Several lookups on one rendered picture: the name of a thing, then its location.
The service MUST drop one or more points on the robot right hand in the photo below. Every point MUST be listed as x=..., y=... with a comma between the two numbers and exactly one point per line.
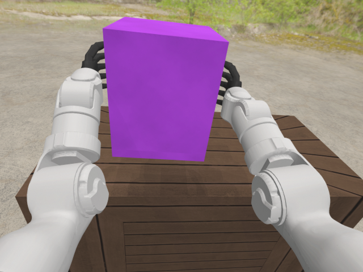
x=233, y=79

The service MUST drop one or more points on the pedestal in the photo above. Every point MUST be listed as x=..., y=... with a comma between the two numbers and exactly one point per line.
x=191, y=216

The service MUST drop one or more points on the carton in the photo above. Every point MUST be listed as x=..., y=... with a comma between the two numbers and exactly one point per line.
x=163, y=80

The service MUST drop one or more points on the robot right upper arm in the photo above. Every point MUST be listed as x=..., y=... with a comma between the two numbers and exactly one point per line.
x=295, y=200

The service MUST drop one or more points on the robot left upper arm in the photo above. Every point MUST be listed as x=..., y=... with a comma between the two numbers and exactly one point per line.
x=63, y=200

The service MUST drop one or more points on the robot right forearm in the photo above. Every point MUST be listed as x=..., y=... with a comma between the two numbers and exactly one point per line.
x=264, y=144

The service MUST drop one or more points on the robot left hand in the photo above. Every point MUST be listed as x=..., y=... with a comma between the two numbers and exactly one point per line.
x=92, y=58

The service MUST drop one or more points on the robot left forearm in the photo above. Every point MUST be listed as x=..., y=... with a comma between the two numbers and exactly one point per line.
x=76, y=120

